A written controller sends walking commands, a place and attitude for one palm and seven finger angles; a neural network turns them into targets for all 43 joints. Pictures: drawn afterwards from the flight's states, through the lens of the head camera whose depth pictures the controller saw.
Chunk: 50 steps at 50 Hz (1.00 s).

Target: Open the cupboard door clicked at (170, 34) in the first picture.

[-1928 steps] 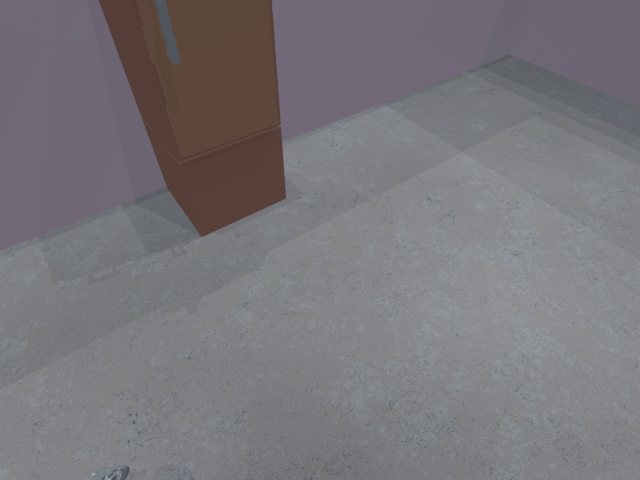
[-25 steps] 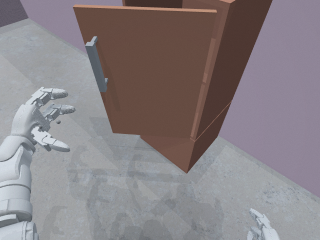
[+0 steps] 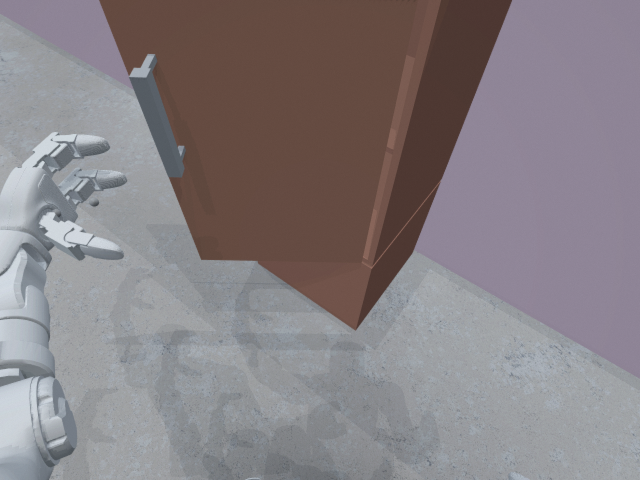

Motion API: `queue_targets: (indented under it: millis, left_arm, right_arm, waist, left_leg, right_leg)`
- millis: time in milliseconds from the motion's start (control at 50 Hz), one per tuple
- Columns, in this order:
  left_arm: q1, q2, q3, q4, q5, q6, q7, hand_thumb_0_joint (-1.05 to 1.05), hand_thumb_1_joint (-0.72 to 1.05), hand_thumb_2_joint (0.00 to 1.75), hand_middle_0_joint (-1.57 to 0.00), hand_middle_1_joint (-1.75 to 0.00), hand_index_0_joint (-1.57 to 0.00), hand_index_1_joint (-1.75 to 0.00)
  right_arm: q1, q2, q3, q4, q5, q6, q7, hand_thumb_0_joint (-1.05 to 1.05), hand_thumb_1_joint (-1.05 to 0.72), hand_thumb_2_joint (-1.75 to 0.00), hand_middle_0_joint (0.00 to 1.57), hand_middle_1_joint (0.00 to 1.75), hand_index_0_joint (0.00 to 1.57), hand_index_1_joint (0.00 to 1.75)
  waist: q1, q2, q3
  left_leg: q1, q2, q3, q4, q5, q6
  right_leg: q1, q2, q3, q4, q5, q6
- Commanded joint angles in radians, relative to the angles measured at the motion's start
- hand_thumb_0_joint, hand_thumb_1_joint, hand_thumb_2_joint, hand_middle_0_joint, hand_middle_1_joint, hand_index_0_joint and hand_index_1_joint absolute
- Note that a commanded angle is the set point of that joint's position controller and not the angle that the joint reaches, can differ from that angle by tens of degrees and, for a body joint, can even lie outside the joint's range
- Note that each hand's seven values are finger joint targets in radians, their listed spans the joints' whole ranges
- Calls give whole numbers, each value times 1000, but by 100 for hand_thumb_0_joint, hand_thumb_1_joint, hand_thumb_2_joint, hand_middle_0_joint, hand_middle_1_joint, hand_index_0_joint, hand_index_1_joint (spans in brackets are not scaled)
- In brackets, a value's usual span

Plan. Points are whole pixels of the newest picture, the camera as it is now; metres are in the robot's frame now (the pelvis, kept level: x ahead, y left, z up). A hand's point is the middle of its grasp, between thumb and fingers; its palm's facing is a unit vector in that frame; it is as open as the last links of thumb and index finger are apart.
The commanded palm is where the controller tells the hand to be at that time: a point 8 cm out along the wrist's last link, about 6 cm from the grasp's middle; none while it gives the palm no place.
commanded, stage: move the hooked fingers beside the handle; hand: left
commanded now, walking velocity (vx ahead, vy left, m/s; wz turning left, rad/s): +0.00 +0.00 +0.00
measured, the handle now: (164, 120) +0.59 +0.24 +0.10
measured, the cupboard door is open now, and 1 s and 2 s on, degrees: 36 36 36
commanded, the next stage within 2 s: slide the fingers in behind the handle in 1.58 s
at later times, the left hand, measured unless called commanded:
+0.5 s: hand (104, 158) +0.49 +0.28 +0.12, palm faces -0.01 -1.00 +0.01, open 14.0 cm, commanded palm +0.48 +0.34 +0.11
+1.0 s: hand (112, 137) +0.55 +0.30 +0.11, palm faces -0.02 -1.00 +0.03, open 14.0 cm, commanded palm +0.53 +0.34 +0.10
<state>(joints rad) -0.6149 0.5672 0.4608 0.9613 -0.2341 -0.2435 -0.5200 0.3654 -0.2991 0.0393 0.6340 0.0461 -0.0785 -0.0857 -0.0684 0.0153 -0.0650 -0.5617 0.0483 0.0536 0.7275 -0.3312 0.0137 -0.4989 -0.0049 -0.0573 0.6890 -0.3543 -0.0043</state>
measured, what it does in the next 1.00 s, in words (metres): stands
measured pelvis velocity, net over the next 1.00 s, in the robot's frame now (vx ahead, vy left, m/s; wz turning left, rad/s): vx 0.01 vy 0.02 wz -0.05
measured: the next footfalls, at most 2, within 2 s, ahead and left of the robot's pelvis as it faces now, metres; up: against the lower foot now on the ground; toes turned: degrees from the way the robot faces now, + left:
none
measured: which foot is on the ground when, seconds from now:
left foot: down 0.00-1.00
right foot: down 0.00-1.00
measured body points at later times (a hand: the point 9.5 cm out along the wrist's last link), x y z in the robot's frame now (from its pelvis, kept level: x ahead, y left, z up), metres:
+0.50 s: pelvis +0.00 +0.01 -0.01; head +0.10 +0.03 +0.42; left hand +0.48 +0.34 +0.12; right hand -0.01 -0.27 -0.11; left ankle +0.02 +0.11 -0.72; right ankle -0.01 -0.12 -0.72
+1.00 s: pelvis +0.01 +0.02 -0.02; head +0.16 +0.05 +0.40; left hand +0.54 +0.35 +0.11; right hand -0.04 -0.25 -0.11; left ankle +0.02 +0.11 -0.72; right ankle -0.01 -0.12 -0.72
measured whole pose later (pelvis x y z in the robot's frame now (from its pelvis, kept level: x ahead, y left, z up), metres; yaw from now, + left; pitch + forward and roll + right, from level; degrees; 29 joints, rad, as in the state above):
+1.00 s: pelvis +0.01 +0.02 -0.02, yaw -3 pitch +23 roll -5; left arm -1.11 0.93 0.55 1.35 -0.05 -0.21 -0.54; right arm 0.47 -0.30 0.08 0.60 0.00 0.09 -0.06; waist -0.23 0.02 -0.08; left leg -0.90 0.08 0.05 0.90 -0.41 0.04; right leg -0.80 0.03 -0.05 0.77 -0.37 0.02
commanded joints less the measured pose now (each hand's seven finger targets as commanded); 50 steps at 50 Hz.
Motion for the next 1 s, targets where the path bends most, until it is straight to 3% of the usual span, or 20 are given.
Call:
queue_targets:
  millis: [0,20,80,120,180,240,280,300,380,420,440,500,540,600,700,740,760,860,920,980]
  left_arm:
    - [-439,336,49,-118,-4,-62,0,0,-50,30,-30,-120,-30,-120]
    - [-459,353,64,-109,-9,-68,0,0,-50,30,-30,-120,-30,-120]
    - [-542,382,50,-69,20,-78,0,0,-50,30,-30,-120,-30,-120]
    - [-594,382,43,-50,20,-91,-1,0,-50,30,-30,-120,-30,-120]
    - [-624,416,51,-13,38,-100,-8,0,-50,30,-30,-120,-30,-120]
    - [-678,404,26,34,40,-94,-14,0,-50,30,-30,-120,-30,-120]
    - [-720,446,39,62,56,-81,-10,0,-50,30,-30,-120,-30,-120]
    - [-715,481,62,76,65,-79,-5,0,-50,30,-30,-120,-30,-120]
    - [-758,536,84,72,82,-86,-4,0,-50,30,-30,-120,-30,-120]
    - [-769,523,72,102,82,-86,-6,0,-50,30,-30,-120,-30,-120]
    - [-771,553,88,138,87,-77,-8,0,-50,30,-30,-120,-30,-120]
    - [-829,574,69,136,113,-67,-11,0,-50,30,-30,-120,-30,-120]
    - [-827,627,117,114,111,-76,-11,0,-50,30,-30,-120,-30,-120]
    - [-862,606,81,161,126,-60,-17,0,-50,30,-30,-120,-30,-120]
    - [-921,662,81,199,156,-41,-15,0,-50,30,-30,-120,-30,-120]
    - [-941,705,113,170,156,-55,-13,0,-50,30,-30,-120,-30,-120]
    - [-937,688,101,180,160,-53,-15,0,-50,30,-30,-120,-30,-120]
    - [-877,639,85,205,153,-24,-28,0,-50,30,-30,-120,-30,-120]
    - [-848,692,131,189,152,-18,-21,0,-50,30,-30,-120,-30,-120]
    - [-892,694,124,136,161,-34,-11,0,-50,30,-30,-120,-30,-120]
  right_arm:
    - [58,-170,-64,-92,0,-16,-6,0,-90,-90,20,30,20,30]
    - [61,-174,-64,-95,-2,-11,-8,0,-90,-90,20,30,20,30]
    - [73,-175,-61,-85,-3,4,-8,0,-90,-90,20,30,20,30]
    - [84,-178,-61,-81,-6,11,-8,0,-90,-90,20,30,20,30]
    - [102,-184,-61,-71,-9,22,-8,0,-90,-90,20,30,20,30]
    - [120,-189,-59,-60,-10,33,-8,0,-90,-90,20,30,20,30]
    - [134,-196,-57,-53,-12,41,-9,0,-90,-90,20,30,20,30]
    - [144,-200,-58,-55,-14,46,-10,0,-90,-90,20,30,20,30]
    - [171,-202,-57,-55,-20,66,-5,0,-90,-90,20,30,20,30]
    - [184,-202,-55,-55,-22,77,-4,0,-90,-90,20,30,20,30]
    - [188,-208,-54,-53,-19,83,-6,0,-90,-90,20,30,20,30]
    - [209,-210,-53,-52,-21,94,-7,0,-90,-90,20,30,20,30]
    - [229,-214,-55,-55,-28,105,-4,0,-90,-90,20,30,20,30]
    - [244,-213,-50,-48,-30,118,-1,0,-90,-90,20,30,20,30]
    - [270,-217,-40,-47,-33,135,-7,0,-90,-90,20,30,20,30]
    - [286,-220,-39,-47,-39,142,-8,0,-90,-90,20,30,20,30]
    - [289,-218,-40,-48,-40,145,-6,0,-90,-90,20,30,20,30]
    - [306,-213,-42,-51,-43,160,6,0,-90,-90,20,30,20,30]
    - [306,-217,-42,-65,-44,165,9,0,-90,-90,20,30,20,30]
    - [306,-214,-44,-65,-46,171,13,0,-90,-90,20,30,20,30]
  waist:
    - [-9,57,-292]
    - [-11,33,-300]
    - [-31,84,-311]
    - [-47,70,-318]
    - [-49,116,-368]
    - [-70,103,-358]
    - [-81,114,-352]
    - [-74,95,-366]
    - [-78,143,-429]
    - [-91,124,-413]
    - [-97,102,-395]
    - [-113,155,-406]
    - [-96,190,-481]
    - [-124,173,-436]
    - [-147,200,-429]
    - [-140,231,-489]
    - [-144,252,-499]
    - [-139,234,-498]
    - [-128,201,-492]
    - [-133,252,-501]
  left_leg:
    - [227,-33,-68,-60,254,22]
    - [218,-33,-66,-52,264,26]
    - [211,-32,-67,-40,248,24]
    - [213,-28,-72,-27,251,26]
    - [228,-26,-83,-14,265,20]
    - [223,-20,-91,-4,268,20]
    - [195,-19,-92,1,233,22]
    - [183,-20,-97,6,241,23]
    - [199,-16,-93,30,301,21]
    - [188,-14,-93,38,299,23]
    - [160,-12,-93,39,279,25]
    - [159,-11,-95,50,284,25]
    - [208,-7,-100,62,349,18]
    - [173,-4,-102,72,335,22]
    - [143,1,-104,94,333,25]
    - [192,6,-114,105,399,18]
    - [207,6,-114,112,412,16]
    - [221,12,-117,122,489,10]
    - [183,7,-110,123,474,17]
    - [212,13,-115,129,482,11]
  right_leg:
    - [16,38,22,-63,286,-16]
    - [22,40,24,-57,298,-17]
    - [-14,38,30,-50,278,-14]
    - [-35,44,30,-44,271,-15]
    - [-55,42,29,-31,262,-16]
    - [-97,46,25,-28,250,-13]
    - [-118,43,27,-27,219,-10]
    - [-106,44,27,-22,224,-11]
    - [-110,48,29,-4,267,-9]
    - [-128,54,25,-2,258,-11]
    - [-132,55,27,-6,250,-6]
    - [-160,53,29,-1,245,-5]
    - [-153,60,25,11,275,-8]
    - [-186,63,21,8,262,-4]
    - [-218,65,21,14,254,-1]
    - [-220,69,16,26,282,-4]
    - [-239,70,16,27,281,-5]
    - [-254,78,1,36,318,-4]
    - [-226,83,0,41,331,-7]
    - [-248,82,2,42,318,-4]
